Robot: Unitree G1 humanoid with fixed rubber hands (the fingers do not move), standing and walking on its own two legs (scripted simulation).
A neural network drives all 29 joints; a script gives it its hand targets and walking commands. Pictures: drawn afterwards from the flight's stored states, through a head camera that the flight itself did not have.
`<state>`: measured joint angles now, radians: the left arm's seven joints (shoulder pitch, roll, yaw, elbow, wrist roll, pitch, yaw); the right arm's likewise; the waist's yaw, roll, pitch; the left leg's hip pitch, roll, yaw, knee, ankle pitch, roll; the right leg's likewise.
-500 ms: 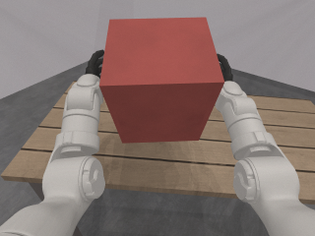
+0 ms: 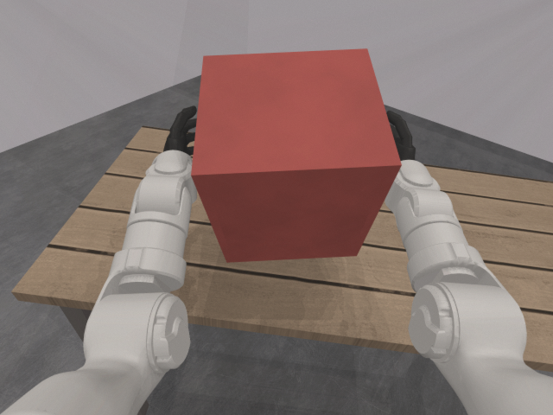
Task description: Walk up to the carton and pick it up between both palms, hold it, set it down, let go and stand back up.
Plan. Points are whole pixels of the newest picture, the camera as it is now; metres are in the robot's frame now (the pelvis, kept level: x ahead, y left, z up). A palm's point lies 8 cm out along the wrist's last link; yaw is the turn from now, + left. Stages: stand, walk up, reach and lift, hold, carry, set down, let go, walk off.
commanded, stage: set down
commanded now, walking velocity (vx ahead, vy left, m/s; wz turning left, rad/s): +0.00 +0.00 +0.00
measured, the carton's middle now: (289, 167) +0.44 +0.01 +0.17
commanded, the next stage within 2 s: none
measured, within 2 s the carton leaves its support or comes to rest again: rests again in 1.50 s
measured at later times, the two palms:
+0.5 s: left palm (183, 172) +0.42 +0.17 +0.17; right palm (390, 183) +0.43 -0.15 +0.17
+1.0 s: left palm (194, 182) +0.42 +0.15 +0.15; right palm (395, 202) +0.42 -0.17 +0.14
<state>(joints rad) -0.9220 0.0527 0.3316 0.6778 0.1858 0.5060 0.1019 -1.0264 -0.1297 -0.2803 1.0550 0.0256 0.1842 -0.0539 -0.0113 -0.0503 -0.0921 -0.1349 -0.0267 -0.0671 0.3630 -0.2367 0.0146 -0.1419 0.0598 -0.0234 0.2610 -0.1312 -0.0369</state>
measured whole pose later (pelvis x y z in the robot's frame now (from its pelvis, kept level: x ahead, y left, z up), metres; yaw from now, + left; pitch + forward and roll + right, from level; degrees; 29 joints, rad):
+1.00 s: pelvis +0.00 +0.00 +0.00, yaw -2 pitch +3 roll -1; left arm -0.92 -0.04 0.48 0.76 0.29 0.36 0.08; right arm -0.90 -0.08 -0.43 0.95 -0.20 0.12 0.03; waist 0.04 -0.02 -0.05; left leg -0.16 -0.03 -0.02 0.32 -0.21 0.03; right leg -0.20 0.06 0.02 0.26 -0.11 -0.03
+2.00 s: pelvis +0.02 +0.01 +0.00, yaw -3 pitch +2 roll -1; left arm -0.81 -0.12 0.51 0.57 0.38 0.29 0.03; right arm -0.81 -0.03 -0.44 0.84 -0.23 0.02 0.05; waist 0.03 -0.04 0.02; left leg -0.11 -0.03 0.00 0.31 -0.24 0.03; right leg -0.17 0.06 0.03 0.28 -0.15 -0.03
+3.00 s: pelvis -0.03 -0.02 +0.00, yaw -2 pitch +7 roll +0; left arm -0.75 0.25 0.10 0.81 -0.16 0.21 0.10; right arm -0.81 -0.37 0.08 0.96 0.41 0.13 -0.02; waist 0.04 -0.05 -0.09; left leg -0.33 0.00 -0.04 0.41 -0.20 -0.01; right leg -0.36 0.08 -0.02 0.33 -0.10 -0.07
